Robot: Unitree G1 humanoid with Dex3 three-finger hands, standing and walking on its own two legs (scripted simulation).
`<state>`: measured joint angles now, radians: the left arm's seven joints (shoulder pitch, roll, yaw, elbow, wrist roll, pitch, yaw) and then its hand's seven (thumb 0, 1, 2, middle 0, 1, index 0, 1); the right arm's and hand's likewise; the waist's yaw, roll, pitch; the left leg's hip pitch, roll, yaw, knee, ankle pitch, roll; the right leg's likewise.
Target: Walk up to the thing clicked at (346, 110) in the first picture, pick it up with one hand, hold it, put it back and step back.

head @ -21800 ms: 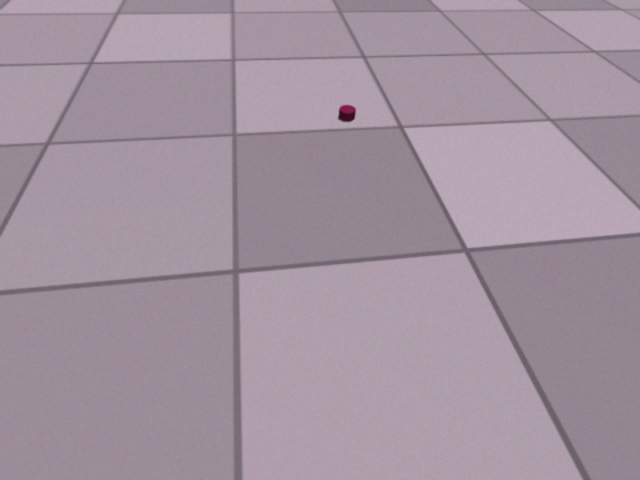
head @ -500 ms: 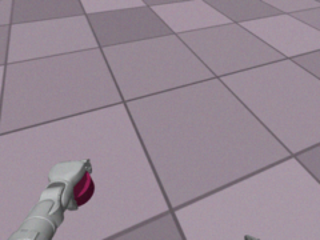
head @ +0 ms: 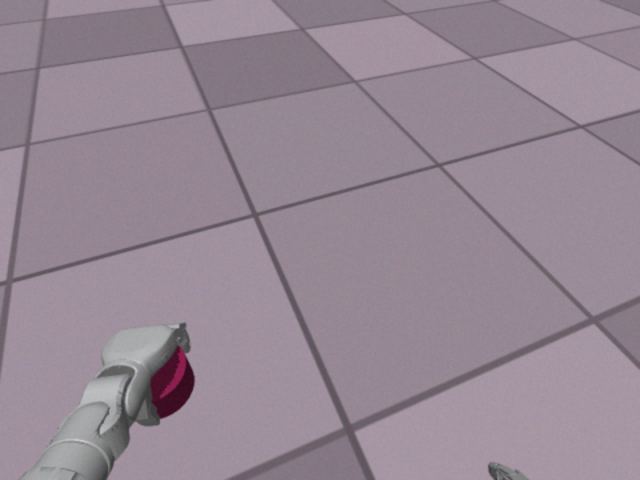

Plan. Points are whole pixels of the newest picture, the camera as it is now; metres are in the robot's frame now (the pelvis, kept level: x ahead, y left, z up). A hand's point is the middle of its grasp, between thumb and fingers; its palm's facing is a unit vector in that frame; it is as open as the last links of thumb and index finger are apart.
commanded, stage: hold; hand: left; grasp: from above
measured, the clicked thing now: (156, 378) +0.30 +0.23 -0.09
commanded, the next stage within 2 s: crouch in 1.08 s
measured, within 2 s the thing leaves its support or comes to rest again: neither
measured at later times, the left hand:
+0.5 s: hand (149, 384) +0.28 +0.22 -0.05, palm faces -0.46 -0.07 -0.88, open 11.7 cm
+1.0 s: hand (146, 386) +0.28 +0.22 -0.04, palm faces -0.46 -0.06 -0.88, open 11.8 cm
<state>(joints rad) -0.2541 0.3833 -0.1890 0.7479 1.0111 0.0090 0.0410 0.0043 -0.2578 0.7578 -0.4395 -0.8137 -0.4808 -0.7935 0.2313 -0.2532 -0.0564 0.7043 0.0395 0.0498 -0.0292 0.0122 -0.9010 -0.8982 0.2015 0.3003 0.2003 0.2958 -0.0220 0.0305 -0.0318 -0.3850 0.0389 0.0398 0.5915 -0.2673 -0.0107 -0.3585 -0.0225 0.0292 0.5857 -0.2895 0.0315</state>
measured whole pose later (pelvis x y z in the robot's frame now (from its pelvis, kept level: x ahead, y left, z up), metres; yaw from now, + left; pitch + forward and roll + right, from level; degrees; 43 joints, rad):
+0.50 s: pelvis -0.01 +0.00 +0.00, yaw +0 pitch +1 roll +0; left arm -0.23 0.39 -0.20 0.68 1.00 0.00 -0.01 0.00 -0.25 0.75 -0.44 -0.81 -0.48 -0.79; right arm 0.20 -0.25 -0.04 0.69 0.05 0.05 -0.04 0.01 -0.91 -0.90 0.20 0.30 0.20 0.30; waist -0.01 0.04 -0.01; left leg -0.32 0.04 0.04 0.53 -0.23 -0.01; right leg -0.30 -0.02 0.03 0.54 -0.26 0.03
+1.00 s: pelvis -0.01 +0.00 +0.01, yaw +0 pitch +1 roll +0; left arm -0.23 0.39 -0.21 0.67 1.01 -0.01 -0.01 0.00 -0.27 0.78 -0.44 -0.82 -0.48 -0.80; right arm 0.19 -0.25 -0.04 0.70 0.05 0.06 -0.05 0.01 -0.91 -0.90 0.20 0.30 0.20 0.30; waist 0.00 0.04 0.00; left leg -0.30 0.03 0.04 0.50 -0.21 -0.01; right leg -0.28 -0.03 0.03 0.51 -0.24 0.03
